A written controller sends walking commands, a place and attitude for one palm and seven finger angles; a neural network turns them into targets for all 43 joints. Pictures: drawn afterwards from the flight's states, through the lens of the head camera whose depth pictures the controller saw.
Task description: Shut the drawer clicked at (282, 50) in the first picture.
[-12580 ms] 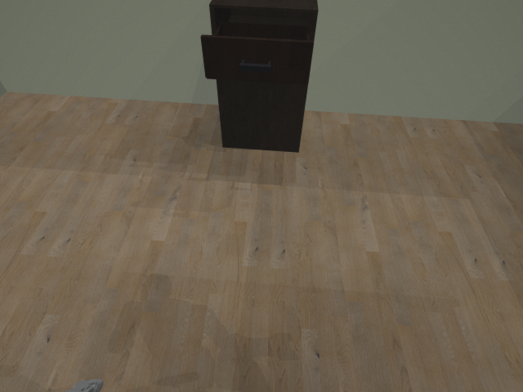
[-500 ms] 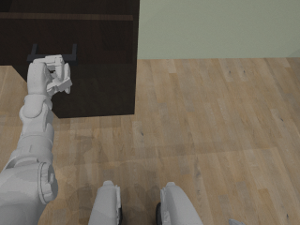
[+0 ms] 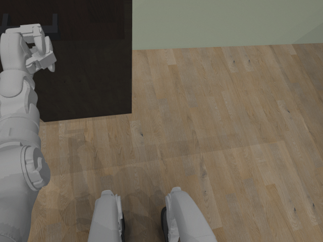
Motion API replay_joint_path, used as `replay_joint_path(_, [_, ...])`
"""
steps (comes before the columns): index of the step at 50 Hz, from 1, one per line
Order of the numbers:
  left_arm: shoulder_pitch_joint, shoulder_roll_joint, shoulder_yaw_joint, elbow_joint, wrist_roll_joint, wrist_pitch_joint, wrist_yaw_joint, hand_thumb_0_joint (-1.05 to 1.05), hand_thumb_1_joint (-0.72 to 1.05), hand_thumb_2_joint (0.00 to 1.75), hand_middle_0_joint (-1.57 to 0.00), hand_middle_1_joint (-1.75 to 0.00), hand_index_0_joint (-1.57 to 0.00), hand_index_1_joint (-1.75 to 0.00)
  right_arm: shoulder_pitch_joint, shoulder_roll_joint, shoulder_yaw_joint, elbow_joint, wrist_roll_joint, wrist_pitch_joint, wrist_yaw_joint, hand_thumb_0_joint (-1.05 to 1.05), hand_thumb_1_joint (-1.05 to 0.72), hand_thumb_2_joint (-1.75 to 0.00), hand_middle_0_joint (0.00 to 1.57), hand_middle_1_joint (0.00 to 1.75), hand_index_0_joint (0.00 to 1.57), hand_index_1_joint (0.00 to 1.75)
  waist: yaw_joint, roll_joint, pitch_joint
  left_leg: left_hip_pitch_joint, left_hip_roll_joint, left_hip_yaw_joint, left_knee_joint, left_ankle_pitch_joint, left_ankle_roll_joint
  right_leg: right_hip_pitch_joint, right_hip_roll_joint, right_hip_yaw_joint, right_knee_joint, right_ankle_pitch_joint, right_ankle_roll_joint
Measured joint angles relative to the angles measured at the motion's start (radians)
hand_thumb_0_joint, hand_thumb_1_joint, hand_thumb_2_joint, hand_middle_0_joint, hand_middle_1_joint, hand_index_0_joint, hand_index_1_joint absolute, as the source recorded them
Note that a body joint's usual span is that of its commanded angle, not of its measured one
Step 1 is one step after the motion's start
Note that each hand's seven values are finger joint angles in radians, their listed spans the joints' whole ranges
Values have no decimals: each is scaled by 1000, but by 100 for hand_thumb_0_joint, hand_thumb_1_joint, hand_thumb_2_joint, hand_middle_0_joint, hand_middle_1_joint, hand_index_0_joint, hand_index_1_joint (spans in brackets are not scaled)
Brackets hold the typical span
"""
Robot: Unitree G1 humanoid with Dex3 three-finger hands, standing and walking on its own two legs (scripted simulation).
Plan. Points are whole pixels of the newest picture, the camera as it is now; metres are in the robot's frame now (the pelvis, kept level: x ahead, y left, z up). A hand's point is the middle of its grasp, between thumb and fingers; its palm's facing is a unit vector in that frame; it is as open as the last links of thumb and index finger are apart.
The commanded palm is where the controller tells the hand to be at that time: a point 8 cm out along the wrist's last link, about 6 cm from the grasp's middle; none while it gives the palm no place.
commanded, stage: push the drawer shut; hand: left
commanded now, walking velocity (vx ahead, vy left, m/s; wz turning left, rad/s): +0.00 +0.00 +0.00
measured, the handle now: (31, 25) +0.61 +0.25 +0.06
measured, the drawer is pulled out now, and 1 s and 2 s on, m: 0.03 0.00 0.00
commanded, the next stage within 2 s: pull the fist back off the drawer in 0.56 s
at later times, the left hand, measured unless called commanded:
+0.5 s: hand (45, 39) +0.57 +0.22 +0.05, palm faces +0.07 -1.00 -0.05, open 3.2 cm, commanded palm +0.60 +0.23 +0.06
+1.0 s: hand (42, 39) +0.58 +0.23 +0.05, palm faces +0.06 -1.00 -0.05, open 3.2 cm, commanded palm +0.58 +0.22 +0.06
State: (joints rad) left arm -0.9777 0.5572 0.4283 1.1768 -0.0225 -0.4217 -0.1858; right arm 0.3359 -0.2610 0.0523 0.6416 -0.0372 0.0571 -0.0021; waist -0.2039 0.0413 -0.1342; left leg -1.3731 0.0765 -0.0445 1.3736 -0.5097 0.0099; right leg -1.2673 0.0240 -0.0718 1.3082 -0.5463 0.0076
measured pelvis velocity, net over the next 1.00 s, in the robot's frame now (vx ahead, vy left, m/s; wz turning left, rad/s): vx -0.02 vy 0.01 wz -0.02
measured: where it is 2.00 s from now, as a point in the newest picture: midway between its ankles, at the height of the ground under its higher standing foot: (145, 239)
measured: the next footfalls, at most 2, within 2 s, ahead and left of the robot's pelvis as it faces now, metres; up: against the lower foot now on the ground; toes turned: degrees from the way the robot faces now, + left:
none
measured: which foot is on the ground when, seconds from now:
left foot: down 0.00-1.00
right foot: down 0.00-1.00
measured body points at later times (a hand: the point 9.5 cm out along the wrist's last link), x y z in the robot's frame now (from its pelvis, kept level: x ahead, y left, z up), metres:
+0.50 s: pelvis -0.01 +0.00 -0.02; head +0.19 +0.05 +0.39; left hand +0.56 +0.27 +0.06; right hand -0.02 -0.26 -0.11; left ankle +0.05 +0.11 -0.60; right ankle +0.03 -0.13 -0.60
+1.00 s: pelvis -0.02 +0.01 -0.02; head +0.18 +0.07 +0.37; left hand +0.57 +0.28 +0.06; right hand -0.04 -0.25 -0.11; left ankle +0.05 +0.11 -0.60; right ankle +0.03 -0.13 -0.60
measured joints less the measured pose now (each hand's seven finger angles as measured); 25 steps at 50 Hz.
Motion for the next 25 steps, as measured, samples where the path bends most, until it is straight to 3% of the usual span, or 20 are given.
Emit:
replay_joint_path(10, [-66, 36, 5, 47, 24, 14, 15, 8, 77, 90, -140, -160, -140, -160, 12, 1, 10, 3, -8, 6, 7, 0, -91, -90, 20, 30, 20, 29, -18, 5, 5, -19, 2, -7, 5, 0, -1, -15, 3, -6, -1, 2, -1])
replay_joint_path(18, [-158, 114, 17, 107, 57, 35, 3, 8, 75, 90, -140, -160, -140, -160, 15, -4, 26, -6, -12, 0, 4, 0, -91, -90, 20, 30, 20, 30, -49, 7, 11, -69, 7, -19, 33, -4, -2, -59, 10, -15, 19, 1, -3])
replay_joint_path(25, [-217, 166, -2, 130, 66, 56, -31, 3, 63, 91, -140, -160, -140, -160, 25, -4, 40, -5, -11, -3, -4, 0, -91, -90, 20, 30, 20, 29, -54, 2, 16, -117, 5, -33, 61, -1, -3, -101, 10, -27, 44, 1, -4])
